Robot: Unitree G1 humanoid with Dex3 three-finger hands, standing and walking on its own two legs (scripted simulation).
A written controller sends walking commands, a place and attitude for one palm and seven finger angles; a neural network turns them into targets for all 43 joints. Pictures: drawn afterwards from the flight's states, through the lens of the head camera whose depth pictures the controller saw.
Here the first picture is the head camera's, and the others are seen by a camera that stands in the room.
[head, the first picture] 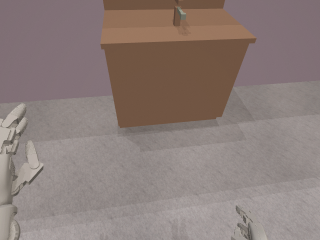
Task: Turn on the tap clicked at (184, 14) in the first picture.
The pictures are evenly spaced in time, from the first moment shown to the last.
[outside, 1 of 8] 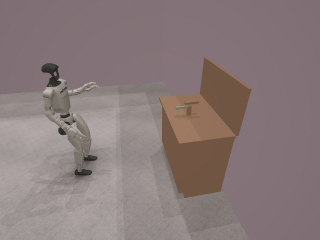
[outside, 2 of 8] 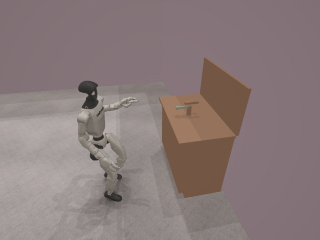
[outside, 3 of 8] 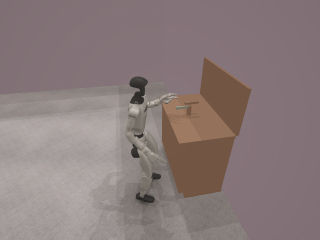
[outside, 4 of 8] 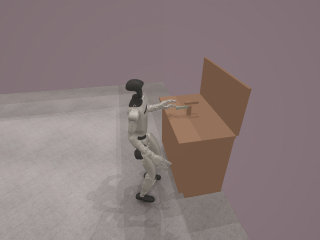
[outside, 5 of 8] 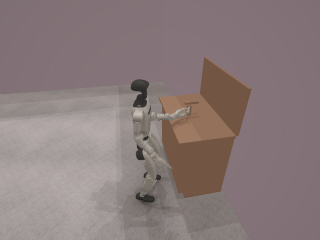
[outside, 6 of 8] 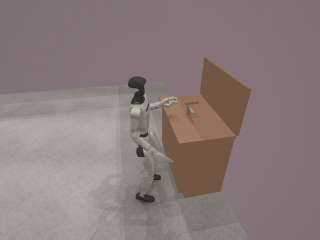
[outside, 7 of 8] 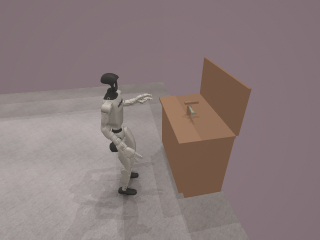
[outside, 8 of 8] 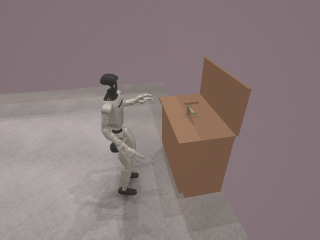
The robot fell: no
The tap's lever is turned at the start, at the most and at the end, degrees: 0 86 86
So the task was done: yes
